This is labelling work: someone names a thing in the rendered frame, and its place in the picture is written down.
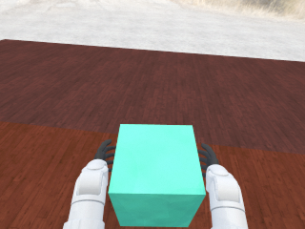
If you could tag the robot right forearm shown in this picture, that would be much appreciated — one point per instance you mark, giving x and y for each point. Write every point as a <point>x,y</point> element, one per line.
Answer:
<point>226,201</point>

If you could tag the right robot hand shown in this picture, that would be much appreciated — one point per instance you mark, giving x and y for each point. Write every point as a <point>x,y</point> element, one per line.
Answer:
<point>210,157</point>

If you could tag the carton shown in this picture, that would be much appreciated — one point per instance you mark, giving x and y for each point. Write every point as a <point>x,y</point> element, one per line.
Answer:
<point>156,176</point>

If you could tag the left robot hand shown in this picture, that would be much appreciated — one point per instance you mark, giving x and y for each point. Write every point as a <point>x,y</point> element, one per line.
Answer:
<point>102,150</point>

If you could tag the robot left forearm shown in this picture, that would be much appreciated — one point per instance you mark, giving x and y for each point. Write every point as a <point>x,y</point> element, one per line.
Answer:
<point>89,197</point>

